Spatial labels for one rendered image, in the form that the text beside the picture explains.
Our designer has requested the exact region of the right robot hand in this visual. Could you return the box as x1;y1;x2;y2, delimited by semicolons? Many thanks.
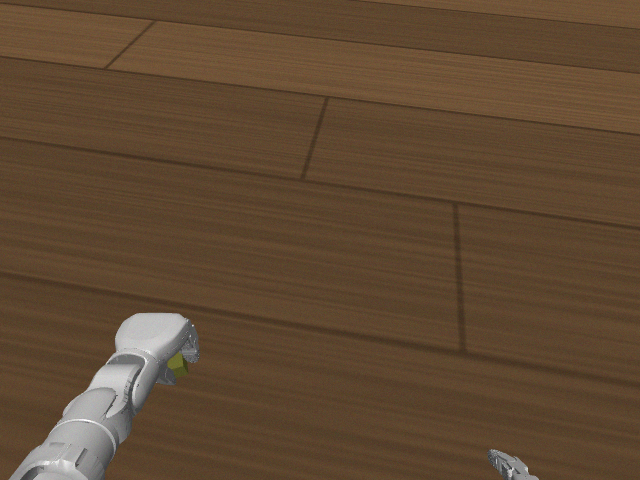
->
487;449;539;480

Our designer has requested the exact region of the left robot arm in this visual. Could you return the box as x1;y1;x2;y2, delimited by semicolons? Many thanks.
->
9;348;160;480

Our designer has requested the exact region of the left robot hand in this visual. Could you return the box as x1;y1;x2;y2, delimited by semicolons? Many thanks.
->
115;313;200;385

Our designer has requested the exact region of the small box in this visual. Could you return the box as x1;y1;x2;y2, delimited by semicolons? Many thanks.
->
155;351;189;384

